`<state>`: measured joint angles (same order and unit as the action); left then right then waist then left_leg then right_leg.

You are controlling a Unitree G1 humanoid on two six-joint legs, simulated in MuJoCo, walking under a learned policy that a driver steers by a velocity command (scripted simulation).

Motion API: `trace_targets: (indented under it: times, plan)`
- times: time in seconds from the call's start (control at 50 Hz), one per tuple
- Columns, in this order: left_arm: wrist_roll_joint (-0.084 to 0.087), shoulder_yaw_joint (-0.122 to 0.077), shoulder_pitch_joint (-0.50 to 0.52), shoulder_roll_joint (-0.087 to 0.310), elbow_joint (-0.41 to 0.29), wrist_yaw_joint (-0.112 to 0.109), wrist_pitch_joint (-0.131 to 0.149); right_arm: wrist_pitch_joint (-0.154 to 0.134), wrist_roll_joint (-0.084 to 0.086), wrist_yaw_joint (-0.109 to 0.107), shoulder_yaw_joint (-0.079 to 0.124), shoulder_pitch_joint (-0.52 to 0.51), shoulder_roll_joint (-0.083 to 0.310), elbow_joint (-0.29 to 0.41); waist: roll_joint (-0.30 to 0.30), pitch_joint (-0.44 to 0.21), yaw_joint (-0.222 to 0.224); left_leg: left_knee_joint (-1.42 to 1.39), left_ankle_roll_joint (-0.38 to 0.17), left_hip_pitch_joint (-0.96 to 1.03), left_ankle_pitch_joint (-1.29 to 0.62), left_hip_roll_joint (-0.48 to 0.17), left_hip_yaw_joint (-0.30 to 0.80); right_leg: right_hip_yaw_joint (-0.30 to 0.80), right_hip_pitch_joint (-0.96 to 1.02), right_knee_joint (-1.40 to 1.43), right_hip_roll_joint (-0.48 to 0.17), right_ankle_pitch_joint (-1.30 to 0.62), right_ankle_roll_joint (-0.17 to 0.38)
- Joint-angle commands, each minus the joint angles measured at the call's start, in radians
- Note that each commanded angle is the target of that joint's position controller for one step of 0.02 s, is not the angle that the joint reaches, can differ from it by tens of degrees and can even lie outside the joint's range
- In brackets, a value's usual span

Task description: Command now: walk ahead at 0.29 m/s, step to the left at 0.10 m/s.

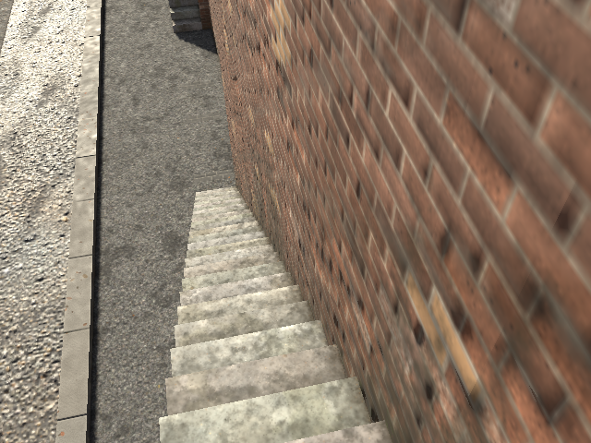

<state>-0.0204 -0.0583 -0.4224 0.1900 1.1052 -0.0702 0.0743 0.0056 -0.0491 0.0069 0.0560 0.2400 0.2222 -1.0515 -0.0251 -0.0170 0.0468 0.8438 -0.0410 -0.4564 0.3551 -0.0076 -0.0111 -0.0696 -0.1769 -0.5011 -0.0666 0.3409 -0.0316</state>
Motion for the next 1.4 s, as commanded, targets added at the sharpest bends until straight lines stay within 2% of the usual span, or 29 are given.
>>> trace_targets:
  times: [0.02, 0.12, 0.16, 0.18, 0.22, 0.32, 0.34, 0.44, 0.54, 0.62, 0.66, 0.68, 0.7, 0.76, 0.78, 0.8, 0.84, 0.88, 0.92, 1.04, 1.08, 1.1, 1.12, 1.14, 1.18, 1.2, 1.28, 1.32, 1.4]
  plan:
    - [0.004, -0.048, -0.068, 0.17, 0.007, -0.019, -0.007, -0.018, 0.018, 0.013, -0.012, -0.064, 0.015, 0.08, 0.168, 0.103, 0.002, -0.003, 0.008, -0.118, 0.002, -0.056, 0.016, 0.238, 0.012, 0.202, -0.253, -0.202, 0.198]
    - [-0.02, -0.067, 0.172, 0.247, -0.094, -0.001, -0.022, -0.015, 0.022, 0.016, 0.015, 0.322, 0.075, -0.011, 0.032, 0.061, -0.232, -0.208, 0.031, 0.475, 0.089, 0.112, -0.188, 0.009, -0.353, -0.246, -0.086, -0.125, 0.154]
    - [-0.004, -0.029, 0.082, 0.091, -0.134, 0.012, -0.026, -0.049, 0.071, -0.031, 0.036, 0.396, 0.238, -0.023, -0.263, 0.101, -0.137, -0.429, -0.121, 0.49, -0.454, -0.251, 0.433, 0.005, -0.638, -0.852, 0.051, 0.293, 0.135]
    - [-0.014, -0.017, 0.054, 0.072, -0.139, 0.012, -0.034, -0.056, 0.089, -0.032, 0.049, 0.355, 0.285, -0.007, -0.215, 0.093, -0.09, -0.521, -0.217, 0.394, -0.258, -0.336, 0.586, 0.053, -0.674, -0.899, -0.008, 0.274, 0.148]
    - [-0.013, -0.033, 0.161, 0.114, -0.133, 0.029, -0.047, -0.067, 0.082, -0.039, 0.025, 0.225, 0.178, 0.062, -0.01, 0.169, -0.036, -0.456, -0.205, 0.301, -0.274, -0.285, 0.482, 0.074, -0.679, -0.864, -0.047, 0.111, 0.128]
    - [-0.009, -0.004, 0.218, 0.057, -0.098, 0.038, -0.092, -0.069, 0.075, -0.055, 0.029, 0.209, 0.152, 0.08, -0.073, 0.126, 0.024, -0.465, -0.19, 0.199, -0.246, -0.215, 0.318, 0.082, -0.498, -0.627, -0.05, -0.119, 0.095]
    - [0.012, -0.017, 0.18, 0.077, -0.058, 0.041, -0.092, -0.058, 0.031, -0.038, 0.011, 0.171, 0.113, 0.123, -0.021, 0.09, 0.029, -0.472, -0.22, 0.187, -0.226, -0.207, 0.278, 0.051, -0.456, -0.633, -0.019, -0.223, 0.077]
    - [0.009, -0.015, 0.472, 0.085, -0.187, 0.042, -0.045, -0.085, 0.026, -0.016, -0.011, 0.243, 0.078, 0.146, -0.025, 0.171, -0.1, -0.434, -0.242, 0.361, 0.013, -0.144, 0.265, 0.053, -0.633, -0.252, -0.035, -0.594, 0.057]
    - [0.027, 0.011, 0.446, 0.061, -0.285, 0.051, -0.061, -0.086, 0.035, 0.041, -0.015, 0.221, 0.064, 0.207, 0.031, 0.159, -0.123, -0.309, -0.158, 0.089, 0.079, -0.05, 0.135, -0.024, -0.154, -0.043, 0.024, -0.84, 0.061]
    - [-0.02, -0.027, 0.102, 0.133, -0.221, 0.056, -0.048, -0.03, -0.014, -0.013, -0.027, 0.237, 0.102, 0.181, 0.075, 0.054, -0.009, 0.307, -0.111, 0.354, -0.498, -0.002, 0.069, 0.024, -0.009, 0.261, -0.001, -0.854, 0.106]
    - [-0.051, -0.044, -0.122, 0.134, -0.169, 0.039, -0.071, -0.007, 0.022, -0.004, -0.003, 0.083, 0.157, 0.209, 0.174, 0.013, 0.185, 0.986, -0.082, -0.001, 0.03, 0.163, -0.015, 0.087, 0.358, 0.379, -0.121, -0.89, 0.217]
    - [-0.052, -0.027, -0.088, 0.139, -0.192, 0.068, -0.073, -0.018, 0.029, 0.012, -0.014, 0.046, 0.102, 0.256, 0.162, 0.006, 0.15, 1.076, -0.095, -0.261, 0.415, 0.192, 0.025, 0.079, 0.486, 0.152, -0.154, -0.965, 0.175]
    - [-0.032, -0.016, -0.014, 0.182, -0.198, 0.091, -0.063, -0.01, 0.032, 0.02, -0.027, 0.29, 0.025, 0.236, 0.253, -0.085, -0.011, 1.067, -0.085, -0.383, 0.426, 0.118, 0.132, 0.176, 0.574, -0.129, -0.302, -1.379, 0.194]
    - [0.044, -0.036, 0.059, 0.196, -0.18, 0.068, -0.037, 0.019, -0.081, 0.048, -0.015, 0.121, 0.132, 0.219, 0.04, 0.083, -0.019, 0.747, -0.024, -0.476, 0.023, 0.039, 0.158, 0.188, 0.235, -0.036, -0.308, -0.873, 0.274]
    - [0.055, -0.047, 0.129, 0.267, -0.198, 0.033, -0.016, 0.027, -0.054, 0.045, -0.03, 0.025, 0.083, 0.269, 0.238, 0.16, -0.024, 0.486, 0.019, -0.454, -0.111, -0.01, 0.204, 0.393, 0.026, -0.018, -0.465, -0.97, 0.364]
    - [0.051, -0.014, 0.168, 0.17, -0.182, 0.01, -0.005, 0.027, -0.045, 0.036, -0.029, 0.001, 0.116, 0.27, 0.105, 0.198, -0.062, 0.132, 0.037, -0.279, -0.348, -0.047, 0.218, 0.243, -0.127, -0.044, -0.322, -1.023, 0.285]
    - [0.021, -0.014, 0.138, 0.205, -0.174, 0.006, -0.007, 0.053, -0.045, 0.054, -0.039, 0.158, 0.042, 0.142, 0.137, 0.024, -0.097, 0.331, 0.001, 0.053, -0.442, 0.015, 0.026, 0.182, -0.205, -0.158, -0.274, -1.139, 0.261]
    - [0.041, -0.038, 0.045, 0.19, -0.129, -0.022, 0.008, 0.076, -0.037, 0.056, -0.006, -0.03, 0.132, 0.232, 0.083, 0.08, -0.016, 0.159, 0.003, -0.256, -0.765, -0.008, 0.231, 0.207, -0.056, -0.227, -0.229, -0.59, 0.229]
    - [0.042, -0.032, 0.116, 0.151, -0.134, -0.037, -0.005, 0.073, -0.017, 0.078, -0.035, -0.104, 0.065, 0.298, 0.097, 0.084, -0.044, -0.084, 0.016, -0.057, -1.018, -0.032, 0.268, 0.151, -0.269, -0.235, -0.157, -0.045, 0.153]
    - [0.013, -0.059, 0.073, 0.229, -0.205, -0.023, -0.036, 0.044, 0.025, 0.069, -0.049, -0.017, 0.066, 0.248, 0.095, 0.121, -0.033, -0.314, -0.024, 0.344, -0.728, -0.065, 0.057, 0.111, -0.416, -0.504, -0.188, -0.015, 0.154]
    - [-0.019, -0.077, 0.018, 0.227, -0.191, -0.025, -0.088, 0.001, 0.014, 0.043, -0.025, 0.189, 0.098, 0.124, -0.12, 0.1, -0.123, -0.647, -0.079, 0.484, -0.448, -0.104, 0.103, 0.096, -0.349, -0.89, -0.131, 0.005, 0.198]
    - [-0.029, -0.051, -0.064, 0.131, -0.166, -0.016, -0.103, -0.023, -0.011, 0.049, 0.008, 0.304, 0.159, 0.037, -0.376, 0.03, -0.109, -0.42, -0.06, 0.562, -0.851, -0.083, -0.022, -0.067, -0.461, -1.434, 0.079, 0.477, 0.161]
    - [0.001, -0.035, -0.078, 0.064, -0.204, -0.013, -0.11, -0.046, -0.001, 0.075, 0.001, 0.351, 0.227, 0.026, -0.426, -0.068, -0.054, 0.044, -0.115, 0.832, -1.426, -0.203, 0.092, -0.029, -0.908, -1.84, 0.163, 0.671, 0.114]
    - [0.018, -0.022, 0.012, 0.087, -0.237, -0.036, -0.112, -0.059, 0.05, 0.078, 0.028, 0.464, 0.271, 0.018, -0.311, -0.19, -0.177, -0.017, -0.114, 0.872, -1.382, -0.297, 0.209, 0.033, -1.05, -1.922, 0.174, 0.559, 0.129]
    - [0.033, -0.009, 0.068, 0.049, -0.244, -0.061, -0.116, -0.068, 0.006, 0.048, 0.034, 0.332, 0.257, 0.041, -0.231, -0.208, -0.155, -0.257, -0.162, 0.637, -0.722, -0.448, 0.506, 0.131, -1.07, -1.777, 0.132, 0.218, 0.1]
    - [0.014, -0.012, 0.133, 0.079, -0.218, -0.065, -0.14, -0.069, -0.011, 0.032, 0.002, 0.219, 0.149, 0.06, -0.111, -0.059, -0.12, -0.322, -0.13, 0.464, -0.595, -0.401, 0.5, 0.182, -1.026, -1.724, 0.111, 0.082, 0.093]
    - [-0.039, -0.035, 0.134, 0.12, -0.205, -0.049, -0.207, -0.088, -0.003, 0.044, -0.043, 0.078, 0.058, 0.057, -0.106, 0.099, -0.013, -0.413, -0.15, 0.164, -0.333, -0.3, 0.389, 0.202, -0.909, -1.345, 0.134, -0.132, 0.006]
    - [-0.04, -0.03, 0.248, 0.105, -0.26, -0.029, -0.201, -0.109, 0.039, 0.028, -0.047, 0.078, 0.089, 0.027, -0.016, 0.159, -0.007, -0.501, -0.148, 0.034, -0.452, -0.269, 0.311, 0.199, -0.759, -1.04, 0.122, -0.275, -0.042]
    - [-0.017, -0.045, 0.209, 0.151, -0.194, -0.001, -0.206, -0.102, 0.031, 0.032, -0.037, 0.1, 0.133, -0.021, -0.081, 0.098, -0.008, -0.56, -0.149, 0.05, -0.44, -0.197, 0.182, 0.102, -0.378, -0.812, 0.1, -0.386, 0.001]
